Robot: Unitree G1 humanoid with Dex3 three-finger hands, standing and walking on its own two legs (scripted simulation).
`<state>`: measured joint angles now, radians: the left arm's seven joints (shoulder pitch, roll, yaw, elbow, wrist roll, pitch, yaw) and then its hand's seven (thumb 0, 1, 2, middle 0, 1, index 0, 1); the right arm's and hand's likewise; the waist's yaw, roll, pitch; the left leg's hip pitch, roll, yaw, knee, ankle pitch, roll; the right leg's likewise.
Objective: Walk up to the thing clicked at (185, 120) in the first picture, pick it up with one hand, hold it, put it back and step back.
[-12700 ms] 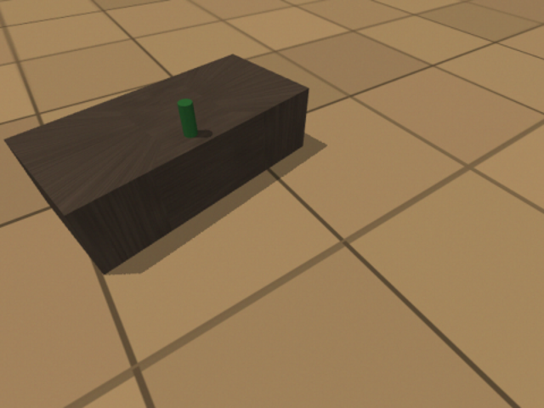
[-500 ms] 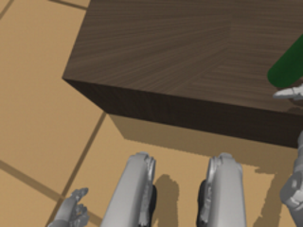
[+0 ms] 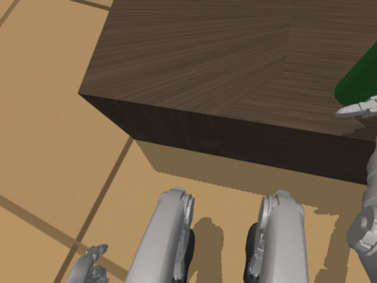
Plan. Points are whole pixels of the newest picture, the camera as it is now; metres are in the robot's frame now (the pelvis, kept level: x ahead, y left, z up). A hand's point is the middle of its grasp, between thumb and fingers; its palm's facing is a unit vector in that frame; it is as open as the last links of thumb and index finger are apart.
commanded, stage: close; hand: right
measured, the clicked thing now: (375, 71) +0.51 -0.29 +0.01
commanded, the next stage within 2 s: settle in 0.40 s
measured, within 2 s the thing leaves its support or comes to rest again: leaves its support in 0.80 s
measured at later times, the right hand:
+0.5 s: hand out of the picture +0.51 -0.30 +0.02, palm faces +0.32 +0.95 +0.00, open 9.3 cm
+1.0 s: hand out of the picture +0.51 -0.30 +0.07, palm faces +0.34 +0.94 -0.01, open 9.5 cm
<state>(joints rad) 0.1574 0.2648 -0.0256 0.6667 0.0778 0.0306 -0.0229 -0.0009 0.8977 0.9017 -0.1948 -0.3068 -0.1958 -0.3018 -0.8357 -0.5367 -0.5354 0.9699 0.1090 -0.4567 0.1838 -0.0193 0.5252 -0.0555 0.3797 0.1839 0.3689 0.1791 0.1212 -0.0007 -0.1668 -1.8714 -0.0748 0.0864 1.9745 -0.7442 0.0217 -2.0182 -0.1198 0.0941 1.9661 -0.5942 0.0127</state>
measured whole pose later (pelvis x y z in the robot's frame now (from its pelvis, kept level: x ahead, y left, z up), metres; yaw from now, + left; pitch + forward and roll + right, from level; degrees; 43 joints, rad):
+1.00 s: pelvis +0.01 +0.00 +0.05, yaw -1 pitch +35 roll +6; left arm 0.17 0.25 -0.02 0.67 0.05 0.03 0.00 0.00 0.92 0.88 -0.19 -0.30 -0.20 -0.29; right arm -0.82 -0.54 -0.51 0.93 0.10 -0.39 0.12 -0.01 0.40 -1.12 0.78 1.14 0.79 1.14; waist 0.13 -0.01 -0.18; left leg -1.73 -0.07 0.09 1.82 -0.72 0.02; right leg -1.87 -0.12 0.09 1.82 -0.58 0.02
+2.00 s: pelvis +0.03 -0.01 +0.13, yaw -3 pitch +31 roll +6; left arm 0.20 0.25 -0.01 0.67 0.05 0.01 -0.01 0.00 0.93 0.88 -0.19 -0.31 -0.21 -0.29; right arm -0.68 -0.45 -0.47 0.89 0.11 -0.43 0.12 -0.01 0.41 -1.14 0.77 1.16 0.78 1.16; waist 0.11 -0.02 -0.18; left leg -1.41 -0.06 0.07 1.52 -0.66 0.01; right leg -1.56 -0.10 0.07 1.55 -0.55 0.00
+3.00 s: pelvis +0.06 -0.01 +0.26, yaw -7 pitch +14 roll +2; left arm 0.25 0.22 0.01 0.69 0.02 -0.04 0.03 0.00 0.91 0.89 -0.18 -0.30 -0.19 -0.29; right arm -0.26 -0.19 -0.20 0.57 0.15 -0.42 -0.02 -0.01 0.41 -1.15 0.77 1.16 0.78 1.16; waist 0.04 -0.02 -0.10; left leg -0.68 -0.03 0.03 0.94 -0.49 0.01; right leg -0.81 -0.07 0.00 0.97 -0.39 0.01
